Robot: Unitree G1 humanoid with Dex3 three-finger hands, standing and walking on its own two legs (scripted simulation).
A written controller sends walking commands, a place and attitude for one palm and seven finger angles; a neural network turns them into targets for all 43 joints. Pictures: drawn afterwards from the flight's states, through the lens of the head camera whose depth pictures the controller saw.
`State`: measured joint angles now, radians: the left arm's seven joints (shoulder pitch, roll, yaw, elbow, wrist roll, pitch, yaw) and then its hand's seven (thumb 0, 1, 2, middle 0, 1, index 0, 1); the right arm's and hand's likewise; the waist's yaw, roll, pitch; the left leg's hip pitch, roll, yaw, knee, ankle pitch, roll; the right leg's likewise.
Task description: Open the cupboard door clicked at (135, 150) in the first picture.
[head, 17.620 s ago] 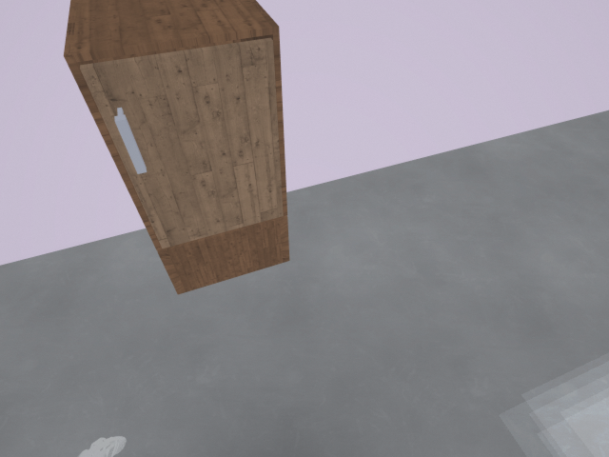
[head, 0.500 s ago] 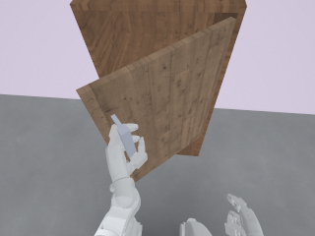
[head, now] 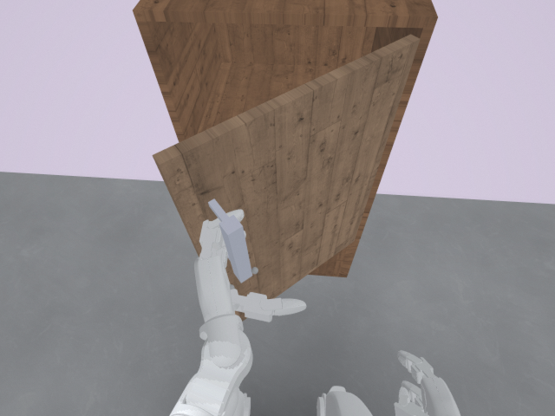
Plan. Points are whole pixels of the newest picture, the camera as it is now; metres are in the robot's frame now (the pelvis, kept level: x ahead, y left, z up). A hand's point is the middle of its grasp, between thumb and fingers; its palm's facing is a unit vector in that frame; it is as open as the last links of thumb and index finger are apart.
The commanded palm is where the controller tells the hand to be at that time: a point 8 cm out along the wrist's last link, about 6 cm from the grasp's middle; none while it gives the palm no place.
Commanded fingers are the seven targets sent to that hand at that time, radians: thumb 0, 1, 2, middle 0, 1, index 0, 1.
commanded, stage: open thumb and fingers to let go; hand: left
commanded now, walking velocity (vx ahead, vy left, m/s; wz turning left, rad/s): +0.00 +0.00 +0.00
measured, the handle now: (230, 242) +0.36 +0.08 +0.04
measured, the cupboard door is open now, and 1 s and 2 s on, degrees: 42 44 44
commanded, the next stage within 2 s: slide the hand sideways off the handle in 0.12 s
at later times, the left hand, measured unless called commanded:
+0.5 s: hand (251, 300) +0.27 +0.05 +0.04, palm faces -0.21 -0.98 +0.05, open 16.2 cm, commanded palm +0.25 +0.10 +0.03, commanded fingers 0.00 -0.50 0.30 -0.15 -0.30 -0.15 -0.30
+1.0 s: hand (220, 324) +0.24 +0.09 +0.04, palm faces -0.12 -0.99 +0.02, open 16.1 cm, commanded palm +0.21 +0.15 +0.03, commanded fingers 0.00 -0.50 0.30 -0.15 -0.30 -0.15 -0.30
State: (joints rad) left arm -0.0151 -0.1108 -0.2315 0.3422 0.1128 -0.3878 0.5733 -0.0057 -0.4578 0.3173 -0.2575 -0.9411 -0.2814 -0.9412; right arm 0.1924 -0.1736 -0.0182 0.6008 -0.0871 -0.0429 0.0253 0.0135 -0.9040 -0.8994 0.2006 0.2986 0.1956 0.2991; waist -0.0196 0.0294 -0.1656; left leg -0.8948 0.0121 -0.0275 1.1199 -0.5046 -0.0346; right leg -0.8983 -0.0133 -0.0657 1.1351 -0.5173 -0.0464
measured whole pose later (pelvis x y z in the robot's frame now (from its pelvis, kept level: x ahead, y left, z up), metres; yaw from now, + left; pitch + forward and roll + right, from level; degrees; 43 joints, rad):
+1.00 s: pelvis +0.00 +0.03 -0.01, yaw -1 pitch +16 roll -1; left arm 0.31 0.06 -0.23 -0.02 -0.02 -0.38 0.04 -0.01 -0.50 0.30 -0.18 -0.32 -0.20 -0.33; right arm 0.21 -0.20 0.02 0.43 -0.02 -0.03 0.01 0.01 -0.90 -0.90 0.20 0.30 0.20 0.30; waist 0.00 0.03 -0.15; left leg -0.93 0.00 -0.01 1.21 -0.55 0.00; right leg -0.92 -0.03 -0.05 1.19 -0.54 -0.01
